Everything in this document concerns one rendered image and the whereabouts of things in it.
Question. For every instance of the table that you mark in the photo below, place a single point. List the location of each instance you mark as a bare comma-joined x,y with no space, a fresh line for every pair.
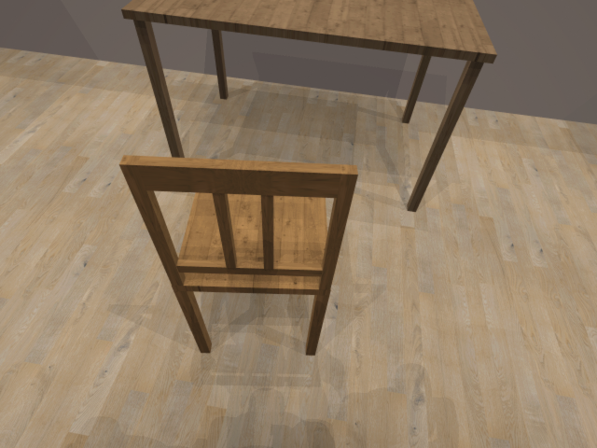
441,28

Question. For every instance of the chair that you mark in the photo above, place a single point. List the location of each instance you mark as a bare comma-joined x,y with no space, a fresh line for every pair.
254,227

